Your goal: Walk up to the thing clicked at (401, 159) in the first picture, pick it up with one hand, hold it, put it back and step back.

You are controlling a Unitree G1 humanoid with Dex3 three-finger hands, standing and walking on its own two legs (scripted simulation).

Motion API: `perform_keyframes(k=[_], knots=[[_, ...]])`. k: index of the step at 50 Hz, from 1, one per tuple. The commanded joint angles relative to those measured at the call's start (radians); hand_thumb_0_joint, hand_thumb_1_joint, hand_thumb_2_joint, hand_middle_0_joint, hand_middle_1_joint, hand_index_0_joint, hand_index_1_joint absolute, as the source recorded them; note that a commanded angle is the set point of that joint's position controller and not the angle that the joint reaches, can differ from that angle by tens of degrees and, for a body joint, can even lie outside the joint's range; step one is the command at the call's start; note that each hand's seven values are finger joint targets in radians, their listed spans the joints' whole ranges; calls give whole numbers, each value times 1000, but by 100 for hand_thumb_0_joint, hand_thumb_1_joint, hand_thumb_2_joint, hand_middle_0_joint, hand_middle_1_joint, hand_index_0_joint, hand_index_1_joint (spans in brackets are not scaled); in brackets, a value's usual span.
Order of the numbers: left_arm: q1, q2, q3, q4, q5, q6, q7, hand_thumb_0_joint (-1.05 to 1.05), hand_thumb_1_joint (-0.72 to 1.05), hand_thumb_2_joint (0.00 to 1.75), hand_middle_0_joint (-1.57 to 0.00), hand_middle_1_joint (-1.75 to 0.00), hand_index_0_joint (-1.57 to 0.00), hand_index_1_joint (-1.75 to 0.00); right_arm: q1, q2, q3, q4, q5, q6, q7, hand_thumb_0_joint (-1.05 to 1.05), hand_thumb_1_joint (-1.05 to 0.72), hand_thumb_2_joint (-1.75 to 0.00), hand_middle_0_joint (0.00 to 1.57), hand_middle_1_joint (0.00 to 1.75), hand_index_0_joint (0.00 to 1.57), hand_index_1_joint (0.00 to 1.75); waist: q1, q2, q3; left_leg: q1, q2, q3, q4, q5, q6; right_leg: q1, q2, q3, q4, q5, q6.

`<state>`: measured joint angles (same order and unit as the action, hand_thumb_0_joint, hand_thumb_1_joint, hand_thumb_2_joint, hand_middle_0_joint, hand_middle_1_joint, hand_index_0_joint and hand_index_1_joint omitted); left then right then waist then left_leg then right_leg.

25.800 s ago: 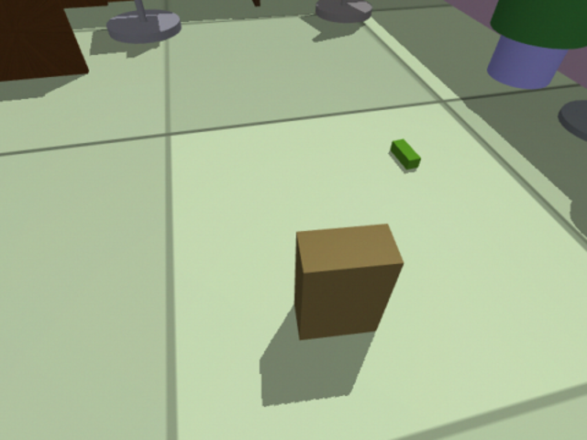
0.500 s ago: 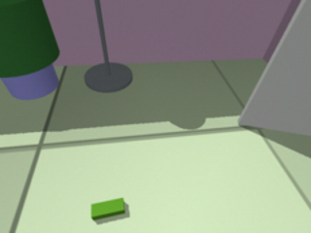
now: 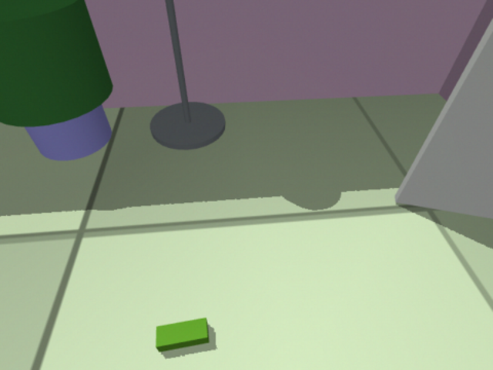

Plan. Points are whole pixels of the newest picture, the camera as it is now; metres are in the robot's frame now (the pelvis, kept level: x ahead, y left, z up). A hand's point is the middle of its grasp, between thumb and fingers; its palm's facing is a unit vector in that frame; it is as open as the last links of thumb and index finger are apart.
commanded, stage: walk up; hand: left
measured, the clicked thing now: (183, 334) +0.44 +0.24 -0.75
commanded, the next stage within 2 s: stand in 0.08 s
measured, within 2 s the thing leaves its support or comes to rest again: neither
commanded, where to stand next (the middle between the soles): +0.07 +0.00 m, yaw +2 degrees
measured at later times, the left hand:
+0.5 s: hand out of the picture +0.09 +0.25 -0.15, palm faces -0.02 -0.94 -0.34, open 7.4 cm
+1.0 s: hand out of the picture +0.07 +0.25 -0.15, palm faces -0.02 -0.94 -0.35, open 7.4 cm
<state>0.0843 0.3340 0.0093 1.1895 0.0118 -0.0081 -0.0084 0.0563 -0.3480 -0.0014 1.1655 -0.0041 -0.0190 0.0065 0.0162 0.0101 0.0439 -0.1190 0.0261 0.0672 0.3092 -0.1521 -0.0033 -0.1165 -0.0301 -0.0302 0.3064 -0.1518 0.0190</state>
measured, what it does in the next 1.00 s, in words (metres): stands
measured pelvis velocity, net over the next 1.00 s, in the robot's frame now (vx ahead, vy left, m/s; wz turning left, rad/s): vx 0.00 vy -0.01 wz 0.01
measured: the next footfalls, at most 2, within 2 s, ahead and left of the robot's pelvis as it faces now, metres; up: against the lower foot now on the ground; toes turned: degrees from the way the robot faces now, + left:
none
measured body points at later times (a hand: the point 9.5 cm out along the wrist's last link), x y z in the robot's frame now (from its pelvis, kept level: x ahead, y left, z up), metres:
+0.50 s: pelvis +0.00 +0.00 +0.00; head +0.00 +0.00 +0.45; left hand +0.09 +0.30 -0.13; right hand +0.07 -0.30 -0.13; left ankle +0.01 +0.12 -0.75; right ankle +0.01 -0.13 -0.75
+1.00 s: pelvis +0.00 -0.01 +0.00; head +0.00 -0.01 +0.45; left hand +0.07 +0.30 -0.13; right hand +0.08 -0.31 -0.13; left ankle +0.01 +0.12 -0.75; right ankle +0.01 -0.13 -0.75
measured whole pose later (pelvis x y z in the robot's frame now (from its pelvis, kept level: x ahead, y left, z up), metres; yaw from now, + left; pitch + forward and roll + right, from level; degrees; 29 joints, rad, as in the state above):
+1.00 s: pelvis +0.00 -0.01 +0.00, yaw +0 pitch -3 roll +0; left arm 0.11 0.35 0.00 1.14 0.01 -0.01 0.00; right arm 0.10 -0.35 0.00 1.16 -0.01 -0.01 0.01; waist 0.00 0.00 0.04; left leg -0.11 0.03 0.06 0.30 -0.14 -0.01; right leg -0.11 -0.03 -0.04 0.31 -0.15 0.01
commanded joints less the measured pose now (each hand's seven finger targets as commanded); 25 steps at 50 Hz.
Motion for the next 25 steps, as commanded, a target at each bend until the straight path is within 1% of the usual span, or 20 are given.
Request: perform_keyframes(k=[1, 3, 4, 5, 6, 8, 9, 10, 12, 13, 15, 17, 18, 21, 22, 23, 25], knots=[[-53, 213, 37, -66, -1, -19, 10, 0, 90, 90, -20, -30, -20, -30, -34, -210, -41, -53, -2, -21, -11, 0, -90, -90, 20, 30, 20, 30, -16, -28, -92, 38, 121, -105, -48, 90, 21, 4, -111, 94, -51, 105, -25], [-55, 212, 38, -67, 0, -18, 11, 0, 90, 90, -20, -30, -20, -30, -34, -208, -42, -54, -4, -21, -11, 0, -90, -90, 20, 30, 20, 30, -16, -22, -93, 35, 121, -104, -49, 92, 20, 6, -111, 94, -50, 106, -25], [-59, 223, 34, -79, -1, -23, 14, 0, 90, 90, -20, -30, -20, -30, -44, -204, -39, -62, -9, -19, -12, 0, -90, -90, 20, 30, 20, 30, -22, 4, -83, 27, 127, -114, -57, 117, 11, 9, -116, 98, -41, 117, -24], [-52, 220, 35, -79, -3, -25, 15, 0, 90, 90, -20, -30, -20, -30, -40, -206, -39, -62, -9, -19, -12, 0, -90, -90, 20, 30, 20, 30, -18, 8, -92, 31, 129, -114, -54, 138, 12, 21, -118, 97, -39, 131, -23], [-50, 220, 34, -77, -3, -25, 16, 0, 90, 90, -20, -30, -20, -30, -49, -206, -40, -61, -7, -18, -13, 0, -90, -90, 20, 30, 20, 30, -16, -2, -93, 39, 129, -117, -52, 135, 12, 17, -116, 94, -42, 126, -22], [-49, 218, 34, -82, -1, -27, 17, 0, 90, 90, -20, -30, -20, -30, -42, -206, -42, -62, -6, -16, -13, 0, -90, -90, 20, 30, 20, 30, -19, -10, -110, 61, 134, -115, -44, 168, 14, 19, -117, 91, -36, 151, -25], [-52, 222, 34, -82, -2, -26, 17, 0, 90, 90, -20, -30, -20, -30, -37, -204, -40, -60, -5, -16, -13, 0, -90, -90, 20, 30, 20, 30, -21, -16, -92, 44, 128, -114, -51, 143, 10, 13, -115, 93, -44, 132, -25], [-55, 221, 33, -86, -4, -26, 17, 0, 90, 90, -20, -30, -20, -30, -41, -204, -41, -62, -5, -15, -11, 0, -90, -90, 20, 30, 20, 30, -22, -5, -96, 46, 130, -116, -53, 140, 11, 20, -115, 90, -44, 123, -26], [-49, 216, 31, -87, -4, -25, 16, 0, 90, 90, -20, -30, -20, -30, -37, -207, -40, -60, -4, -14, -11, 0, -90, -90, 20, 30, 20, 30, -21, -3, -77, 28, 122, -113, -58, 85, 10, 12, -115, 97, -58, 87, -25], [-55, 222, 32, -91, -3, -26, 17, 0, 90, 90, -20, -30, -20, -30, -37, -206, -42, -63, -8, -13, -10, 0, -90, -90, 20, 30, 20, 30, -22, -8, -90, 35, 126, -116, -57, 101, 11, 21, -117, 94, -50, 93, -28], [-52, 222, 31, -93, -6, -25, 16, 0, 90, 90, -20, -30, -20, -30, -30, -206, -40, -61, -7, -14, -9, 0, -90, -90, 20, 30, 20, 30, -21, -9, -81, 27, 125, -117, -63, 90, 9, 18, -115, 97, -54, 80, -30], [-47, 220, 31, -97, -3, -25, 15, 0, 90, 90, -20, -30, -20, -30, -27, -211, -42, -63, -7, -15, -9, 0, -90, -90, 20, 30, 20, 30, -21, -4, -94, 34, 126, -113, -56, 99, 12, 26, -119, 98, -54, 104, -32], [-50, 224, 31, -98, -5, -25, 15, 0, 90, 90, -20, -30, -20, -30, -28, -202, -38, -60, -7, -15, -9, 0, -90, -90, 20, 30, 20, 30, -19, -12, -76, 27, 125, -118, -67, 96, 5, 13, -113, 93, -52, 84, -31], [-51, 221, 28, -102, -4, -25, 15, 0, 90, 90, -20, -30, -20, -30, -18, -208, -39, -61, -8, -13, -8, 0, -90, -90, 20, 30, 20, 30, -23, -16, -69, 16, 121, -115, -64, 41, 11, 7, -115, 100, -69, 44, -29], [-54, 225, 30, -103, -3, -24, 16, 0, 90, 90, -20, -30, -20, -30, -18, -202, -38, -59, -7, -12, -8, 0, -90, -90, 20, 30, 20, 30, -22, -27, -55, 6, 119, -119, -69, 27, 7, -5, -112, 97, -68, 14, -30], [-47, 220, 28, -103, -2, -23, 16, 0, 90, 90, -20, -30, -20, -30, -28, -212, -42, -62, -7, -12, -8, 0, -90, -90, 20, 30, 20, 30, -20, -15, -62, 22, 124, -121, -68, 31, 10, -11, -110, 96, -67, 12, -30], [-47, 225, 28, -107, -2, -24, 15, 0, 90, 90, -20, -30, -20, -30, -16, -211, -41, -63, -8, -10, -7, 0, -90, -90, 20, 30, 20, 30, -24, -21, -71, 21, 122, -116, -62, 26, 14, -8, -114, 102, -70, 21, -33]])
